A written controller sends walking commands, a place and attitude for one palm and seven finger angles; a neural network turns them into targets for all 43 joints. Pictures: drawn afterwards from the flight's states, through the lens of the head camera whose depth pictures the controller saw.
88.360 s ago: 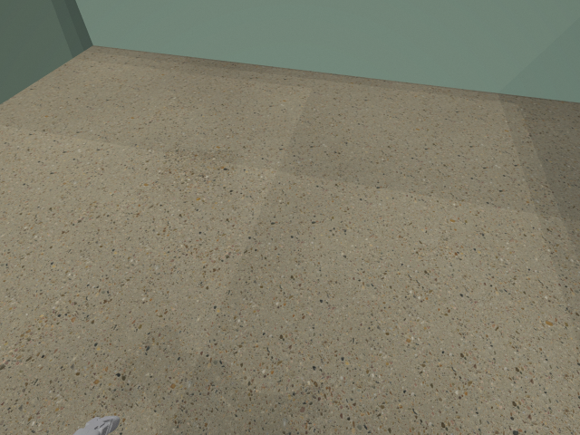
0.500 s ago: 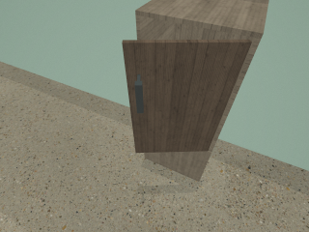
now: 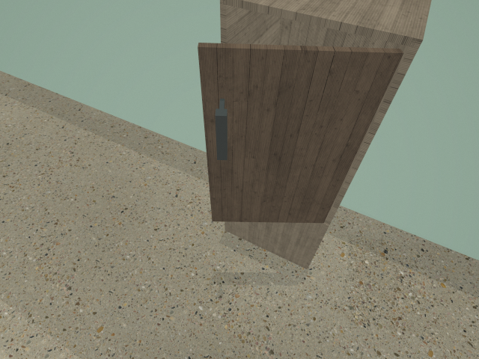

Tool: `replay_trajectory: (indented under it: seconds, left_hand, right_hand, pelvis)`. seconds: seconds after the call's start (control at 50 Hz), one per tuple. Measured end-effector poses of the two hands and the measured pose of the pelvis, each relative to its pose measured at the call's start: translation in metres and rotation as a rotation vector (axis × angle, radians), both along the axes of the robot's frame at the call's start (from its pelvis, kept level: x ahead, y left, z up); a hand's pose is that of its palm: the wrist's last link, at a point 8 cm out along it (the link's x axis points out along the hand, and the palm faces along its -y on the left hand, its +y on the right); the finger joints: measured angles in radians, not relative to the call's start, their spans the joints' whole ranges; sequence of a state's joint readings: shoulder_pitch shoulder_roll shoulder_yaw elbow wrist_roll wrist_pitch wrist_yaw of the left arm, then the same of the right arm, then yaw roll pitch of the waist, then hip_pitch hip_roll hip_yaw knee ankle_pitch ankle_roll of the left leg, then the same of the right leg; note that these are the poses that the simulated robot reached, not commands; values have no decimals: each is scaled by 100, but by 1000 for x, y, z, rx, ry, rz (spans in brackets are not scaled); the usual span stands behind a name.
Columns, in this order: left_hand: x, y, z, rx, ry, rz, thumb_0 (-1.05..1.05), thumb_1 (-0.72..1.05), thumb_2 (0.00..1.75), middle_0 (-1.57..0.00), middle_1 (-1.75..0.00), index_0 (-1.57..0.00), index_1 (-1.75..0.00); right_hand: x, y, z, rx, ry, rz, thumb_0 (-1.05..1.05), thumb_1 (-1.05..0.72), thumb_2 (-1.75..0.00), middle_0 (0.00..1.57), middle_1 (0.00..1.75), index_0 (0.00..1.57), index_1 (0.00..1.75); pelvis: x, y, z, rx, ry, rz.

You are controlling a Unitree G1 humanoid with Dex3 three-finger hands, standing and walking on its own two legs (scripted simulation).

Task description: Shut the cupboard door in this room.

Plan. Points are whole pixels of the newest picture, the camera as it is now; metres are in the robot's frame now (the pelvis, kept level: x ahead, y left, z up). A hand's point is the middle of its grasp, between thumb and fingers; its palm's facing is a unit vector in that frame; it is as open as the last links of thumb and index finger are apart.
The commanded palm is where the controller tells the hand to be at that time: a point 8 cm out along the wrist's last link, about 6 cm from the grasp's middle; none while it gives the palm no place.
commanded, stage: look again from close up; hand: left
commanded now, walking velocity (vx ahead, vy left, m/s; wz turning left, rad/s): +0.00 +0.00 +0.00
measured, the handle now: (222, 129) +0.56 +0.07 +0.06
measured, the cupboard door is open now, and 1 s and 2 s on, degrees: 27 27 27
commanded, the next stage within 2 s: shuffle to correct the standing spot in 0.48 s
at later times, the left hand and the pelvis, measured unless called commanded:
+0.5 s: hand out of the picture +0.05 +0.22 -0.16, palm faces -0.01 -0.96 -0.29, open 7.4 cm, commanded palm none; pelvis -0.01 +0.00 +0.00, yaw +0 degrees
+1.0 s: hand out of the picture -0.04 +0.16 -0.18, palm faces -0.02 -0.99 -0.15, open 7.4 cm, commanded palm none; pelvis +0.00 -0.01 -0.01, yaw -3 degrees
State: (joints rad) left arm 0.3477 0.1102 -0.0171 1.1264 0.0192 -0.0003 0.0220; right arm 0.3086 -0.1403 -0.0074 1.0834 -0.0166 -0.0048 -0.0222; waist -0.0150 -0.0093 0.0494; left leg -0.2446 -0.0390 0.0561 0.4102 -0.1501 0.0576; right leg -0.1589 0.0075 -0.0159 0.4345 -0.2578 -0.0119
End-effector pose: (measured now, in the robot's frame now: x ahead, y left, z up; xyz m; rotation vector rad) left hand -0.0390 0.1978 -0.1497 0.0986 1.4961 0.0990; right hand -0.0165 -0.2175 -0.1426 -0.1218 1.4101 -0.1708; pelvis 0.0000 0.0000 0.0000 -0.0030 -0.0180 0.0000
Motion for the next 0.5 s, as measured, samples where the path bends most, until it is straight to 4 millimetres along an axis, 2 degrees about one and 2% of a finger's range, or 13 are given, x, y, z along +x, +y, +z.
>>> replay_trajectory:
  seconds: [0.12,0.26,0.38,0.5]
  left_hand:
    - [29,28,4,89,-131,0,0,91,89,-20,-30,-20,-30]
    - [68,54,15,154,-272,-31,0,91,90,-20,-30,-20,-30]
    - [86,66,23,171,-334,-58,0,91,90,-20,-30,-20,-30]
    - [84,71,22,161,-320,-79,0,91,90,-20,-30,-20,-30]
  right_hand:
    - [44,-15,-4,-28,-147,29,1,-91,-90,20,30,20,30]
    - [85,-30,7,-59,-280,64,1,-91,-90,20,30,20,30]
    - [93,-42,18,-91,-305,90,1,-91,-90,20,30,20,30]
    - [79,-51,24,-122,-263,96,1,-91,-90,20,30,20,30]
  pelvis:
    - [3,1,-6,-7,-5,10]
    - [2,1,-7,-3,-27,-1]
    - [-5,1,-4,-4,-36,-4]
    - [-11,3,-2,-7,-32,-3]
